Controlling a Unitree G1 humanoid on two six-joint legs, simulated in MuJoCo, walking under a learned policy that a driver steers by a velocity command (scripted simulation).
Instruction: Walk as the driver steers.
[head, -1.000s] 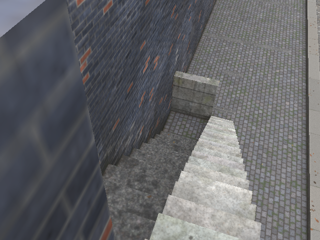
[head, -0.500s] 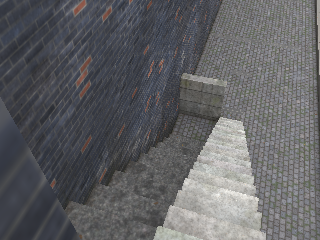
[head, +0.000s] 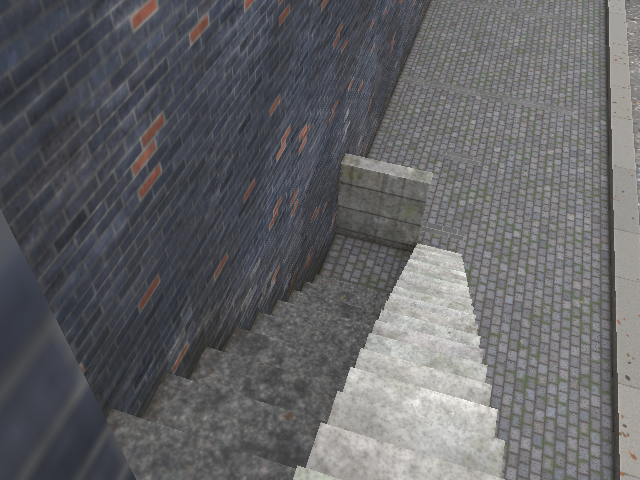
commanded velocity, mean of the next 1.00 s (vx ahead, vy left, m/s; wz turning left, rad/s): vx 0.50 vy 0.00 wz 0.00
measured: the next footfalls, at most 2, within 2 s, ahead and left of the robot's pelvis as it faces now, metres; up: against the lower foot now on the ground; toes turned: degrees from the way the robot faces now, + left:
left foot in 0.36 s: +0.10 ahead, +0.14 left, +0.00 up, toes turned +7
right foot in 1.68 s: +0.25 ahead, -0.20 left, -0.20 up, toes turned -4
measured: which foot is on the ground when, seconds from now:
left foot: down 0.00-0.08, up 0.10-0.34, down 0.36-1.00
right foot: down 0.00-1.00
